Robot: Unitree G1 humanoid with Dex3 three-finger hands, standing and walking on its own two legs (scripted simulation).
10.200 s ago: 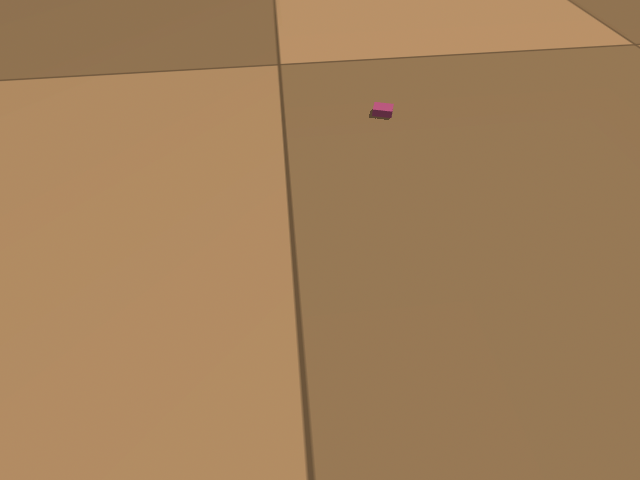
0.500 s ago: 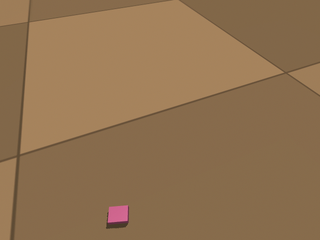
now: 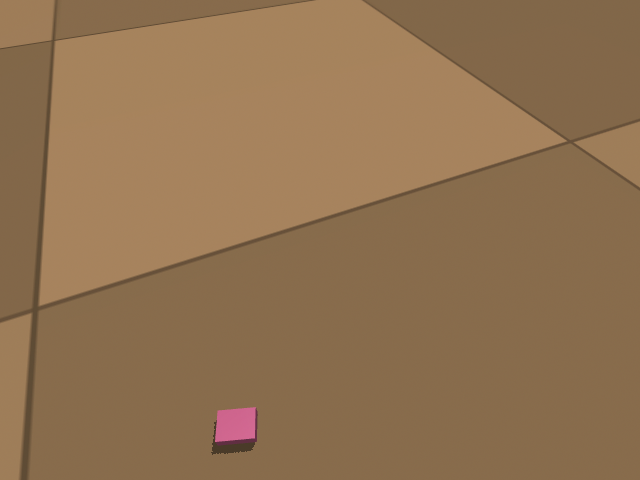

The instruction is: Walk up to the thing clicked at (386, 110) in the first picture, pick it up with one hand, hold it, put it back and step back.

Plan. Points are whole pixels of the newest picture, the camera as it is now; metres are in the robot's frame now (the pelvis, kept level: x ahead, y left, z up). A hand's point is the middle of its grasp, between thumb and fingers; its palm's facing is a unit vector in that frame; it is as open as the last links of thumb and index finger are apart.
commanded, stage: stand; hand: left
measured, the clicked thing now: (237, 426) +0.38 +0.27 -0.76
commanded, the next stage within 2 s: walk up in 0.20 s
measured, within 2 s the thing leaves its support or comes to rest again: neither
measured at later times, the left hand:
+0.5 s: hand out of the picture +0.07 +0.30 -0.17, palm faces +0.01 -0.92 -0.39, open 7.4 cm
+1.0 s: hand out of the picture +0.01 +0.29 -0.16, palm faces -0.04 -0.94 -0.33, open 7.4 cm
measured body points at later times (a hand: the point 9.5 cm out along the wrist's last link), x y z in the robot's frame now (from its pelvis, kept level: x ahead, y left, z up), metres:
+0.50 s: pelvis -0.03 +0.03 -0.02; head +0.01 +0.03 +0.43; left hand +0.07 +0.35 -0.14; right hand +0.06 -0.30 -0.14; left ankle -0.03 +0.14 -0.75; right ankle -0.01 -0.12 -0.75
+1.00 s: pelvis -0.06 +0.04 -0.01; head -0.05 +0.04 +0.44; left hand +0.01 +0.34 -0.14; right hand +0.02 -0.25 -0.14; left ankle -0.03 +0.14 -0.75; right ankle -0.09 -0.08 -0.75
